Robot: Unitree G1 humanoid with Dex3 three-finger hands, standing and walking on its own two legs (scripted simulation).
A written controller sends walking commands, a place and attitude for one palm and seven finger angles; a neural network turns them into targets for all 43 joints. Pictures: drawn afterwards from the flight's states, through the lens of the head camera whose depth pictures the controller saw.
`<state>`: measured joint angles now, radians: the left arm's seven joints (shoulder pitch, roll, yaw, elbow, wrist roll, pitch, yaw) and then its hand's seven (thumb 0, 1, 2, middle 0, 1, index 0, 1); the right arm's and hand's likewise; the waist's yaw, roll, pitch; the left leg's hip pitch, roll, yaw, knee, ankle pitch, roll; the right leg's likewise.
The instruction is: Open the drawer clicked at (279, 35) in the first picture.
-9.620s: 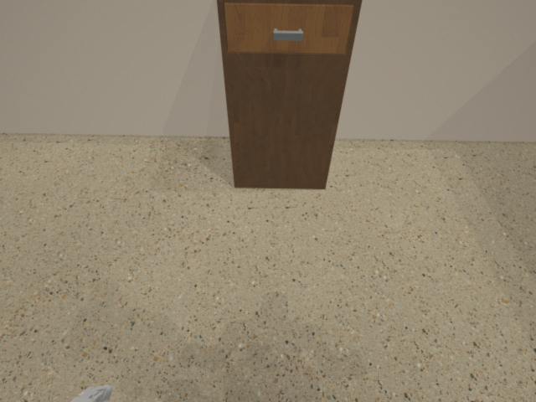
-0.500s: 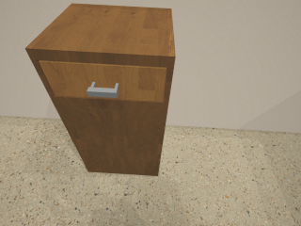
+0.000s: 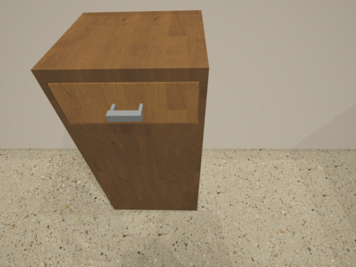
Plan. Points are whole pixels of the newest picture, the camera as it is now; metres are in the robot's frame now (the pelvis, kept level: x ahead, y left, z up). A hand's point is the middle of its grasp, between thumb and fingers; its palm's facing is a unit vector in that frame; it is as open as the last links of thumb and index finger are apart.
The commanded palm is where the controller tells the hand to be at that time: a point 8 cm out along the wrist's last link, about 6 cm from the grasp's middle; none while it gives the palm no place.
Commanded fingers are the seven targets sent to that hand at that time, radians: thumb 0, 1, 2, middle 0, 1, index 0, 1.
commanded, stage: look again from close up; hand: left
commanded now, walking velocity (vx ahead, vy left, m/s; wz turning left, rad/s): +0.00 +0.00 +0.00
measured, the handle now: (126, 111) +0.54 +0.20 +0.04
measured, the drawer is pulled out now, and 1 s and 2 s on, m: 0.00 0.00 0.00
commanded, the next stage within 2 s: raise the hand with hooked fingers in 0.12 s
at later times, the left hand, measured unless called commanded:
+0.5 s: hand (106, 220) +0.22 +0.18 -0.01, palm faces +0.01 -0.45 -0.89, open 7.9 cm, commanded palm +0.14 +0.21 -0.02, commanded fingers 0.00 0.55 0.75 -0.23 -0.53 -0.23 -0.53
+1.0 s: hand (97, 204) +0.24 +0.20 +0.03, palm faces +0.06 -0.08 -1.00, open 10.7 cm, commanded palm +0.20 +0.20 +0.08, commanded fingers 0.00 -0.03 0.50 -0.27 -0.90 -0.27 -0.90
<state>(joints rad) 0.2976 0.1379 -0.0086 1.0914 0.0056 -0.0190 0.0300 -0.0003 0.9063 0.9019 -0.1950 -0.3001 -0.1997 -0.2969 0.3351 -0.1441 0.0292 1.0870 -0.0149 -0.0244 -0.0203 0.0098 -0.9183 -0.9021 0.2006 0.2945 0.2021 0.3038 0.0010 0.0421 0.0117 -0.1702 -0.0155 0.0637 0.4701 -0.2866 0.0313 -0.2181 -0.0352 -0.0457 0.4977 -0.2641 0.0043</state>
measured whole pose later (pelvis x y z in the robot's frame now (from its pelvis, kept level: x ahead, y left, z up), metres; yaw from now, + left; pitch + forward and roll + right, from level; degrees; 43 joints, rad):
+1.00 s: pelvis +0.00 -0.05 -0.02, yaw -2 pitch +6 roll +2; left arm 0.25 0.40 -0.02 -0.07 0.95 0.08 0.26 0.00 0.18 0.60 -0.26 -0.76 -0.27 -0.76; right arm 0.09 -0.19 0.05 0.58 -0.03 0.12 0.00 0.01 -0.91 -0.90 0.20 0.30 0.21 0.30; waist 0.08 0.06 -0.06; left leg -0.40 0.02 0.03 0.68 -0.38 -0.03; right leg -0.47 0.01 -0.04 0.75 -0.38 -0.06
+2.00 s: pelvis -0.01 +0.01 +0.01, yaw -1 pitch -1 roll +0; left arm -0.15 0.55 -0.03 -0.07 0.85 0.04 -0.12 -0.01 -0.49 0.30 -0.32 -1.20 -0.32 -1.20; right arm 0.16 -0.27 0.01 0.63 0.01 0.11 0.01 0.01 -0.91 -0.90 0.20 0.29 0.20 0.30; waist 0.09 0.10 0.03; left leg -0.15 -0.04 0.01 0.39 -0.23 0.03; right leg -0.19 -0.03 -0.02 0.40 -0.20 0.01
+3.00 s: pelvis +0.01 -0.01 +0.00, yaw -1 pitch +4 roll +1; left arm -0.45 0.48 -0.10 0.35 0.93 0.00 0.02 0.00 -0.49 0.30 -0.32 -1.20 -0.32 -1.20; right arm 0.19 -0.27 -0.01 0.66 0.04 0.12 -0.03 0.01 -0.91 -0.90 0.20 0.29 0.20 0.30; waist 0.05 0.08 -0.02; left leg -0.25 -0.01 0.01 0.43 -0.26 0.01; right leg -0.30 -0.01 -0.02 0.47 -0.24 -0.01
